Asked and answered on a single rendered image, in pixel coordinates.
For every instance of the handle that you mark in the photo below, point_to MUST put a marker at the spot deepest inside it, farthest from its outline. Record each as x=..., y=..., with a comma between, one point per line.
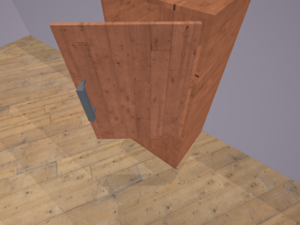
x=86, y=104

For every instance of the cupboard door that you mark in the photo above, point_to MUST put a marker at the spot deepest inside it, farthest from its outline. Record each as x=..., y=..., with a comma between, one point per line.
x=137, y=73

